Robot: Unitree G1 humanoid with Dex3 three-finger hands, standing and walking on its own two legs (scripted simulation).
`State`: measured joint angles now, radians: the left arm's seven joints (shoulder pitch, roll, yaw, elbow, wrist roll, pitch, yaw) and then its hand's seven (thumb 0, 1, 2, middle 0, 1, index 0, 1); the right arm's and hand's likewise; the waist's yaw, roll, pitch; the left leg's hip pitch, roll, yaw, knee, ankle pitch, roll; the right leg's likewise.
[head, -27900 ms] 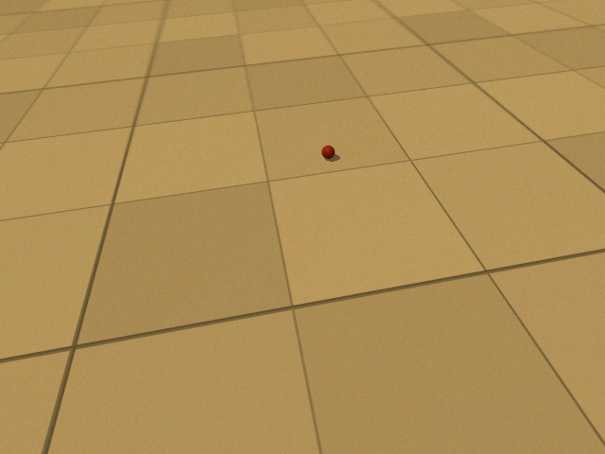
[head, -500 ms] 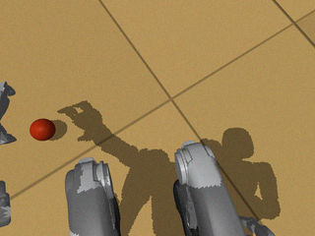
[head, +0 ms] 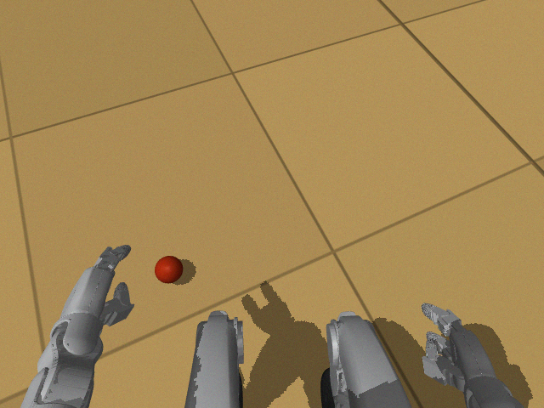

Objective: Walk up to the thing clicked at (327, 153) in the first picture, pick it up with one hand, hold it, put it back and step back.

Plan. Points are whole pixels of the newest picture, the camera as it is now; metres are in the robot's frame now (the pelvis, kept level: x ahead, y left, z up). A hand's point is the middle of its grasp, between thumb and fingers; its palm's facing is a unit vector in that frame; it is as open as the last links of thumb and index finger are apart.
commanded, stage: home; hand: left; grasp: from above
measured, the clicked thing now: (169, 269) +0.47 +0.31 -0.50
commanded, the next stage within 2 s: none
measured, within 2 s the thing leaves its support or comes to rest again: neither
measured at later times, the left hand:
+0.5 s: hand (110, 335) +0.23 +0.19 +0.11, palm faces +0.13 -0.97 -0.20, open 7.4 cm
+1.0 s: hand (96, 367) +0.21 +0.18 +0.14, palm faces +0.13 -0.97 -0.19, open 7.4 cm
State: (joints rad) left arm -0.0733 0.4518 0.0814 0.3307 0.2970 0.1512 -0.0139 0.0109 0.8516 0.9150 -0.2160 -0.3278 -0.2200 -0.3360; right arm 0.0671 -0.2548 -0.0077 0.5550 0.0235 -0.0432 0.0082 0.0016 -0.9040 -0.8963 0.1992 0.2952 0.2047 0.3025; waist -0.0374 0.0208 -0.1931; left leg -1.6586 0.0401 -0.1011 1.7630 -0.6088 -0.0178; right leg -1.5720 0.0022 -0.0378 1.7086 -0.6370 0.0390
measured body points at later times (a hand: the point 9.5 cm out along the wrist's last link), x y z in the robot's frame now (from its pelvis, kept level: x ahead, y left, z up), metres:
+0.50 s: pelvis +0.06 -0.01 +0.16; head +0.10 +0.00 +0.61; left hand +0.22 +0.24 +0.13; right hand +0.21 -0.24 +0.08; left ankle +0.08 +0.13 -0.50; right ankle +0.07 -0.14 -0.50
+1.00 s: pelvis +0.06 -0.01 +0.18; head +0.08 +0.00 +0.63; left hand +0.20 +0.23 +0.15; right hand +0.25 -0.24 +0.13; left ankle +0.08 +0.13 -0.50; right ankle +0.07 -0.14 -0.50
